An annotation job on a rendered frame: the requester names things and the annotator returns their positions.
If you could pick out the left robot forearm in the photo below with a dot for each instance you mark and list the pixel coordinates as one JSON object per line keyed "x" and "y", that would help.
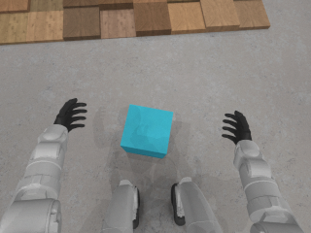
{"x": 41, "y": 179}

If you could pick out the right robot hand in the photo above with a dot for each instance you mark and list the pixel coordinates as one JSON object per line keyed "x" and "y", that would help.
{"x": 242, "y": 131}

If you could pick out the right robot forearm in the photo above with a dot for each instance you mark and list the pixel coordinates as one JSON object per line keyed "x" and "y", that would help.
{"x": 265, "y": 202}

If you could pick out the robot right foot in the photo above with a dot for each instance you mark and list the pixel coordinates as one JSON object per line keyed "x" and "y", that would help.
{"x": 179, "y": 220}

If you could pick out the right robot upper arm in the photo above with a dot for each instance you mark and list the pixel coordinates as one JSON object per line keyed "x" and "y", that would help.
{"x": 274, "y": 227}

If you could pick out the left robot upper arm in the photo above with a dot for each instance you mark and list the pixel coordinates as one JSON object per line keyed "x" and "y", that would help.
{"x": 34, "y": 216}

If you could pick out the robot right thigh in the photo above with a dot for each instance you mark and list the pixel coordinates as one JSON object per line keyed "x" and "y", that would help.
{"x": 199, "y": 217}

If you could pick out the carton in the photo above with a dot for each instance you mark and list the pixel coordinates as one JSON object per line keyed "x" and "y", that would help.
{"x": 146, "y": 131}

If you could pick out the left robot hand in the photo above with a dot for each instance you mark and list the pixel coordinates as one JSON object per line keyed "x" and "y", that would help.
{"x": 65, "y": 116}

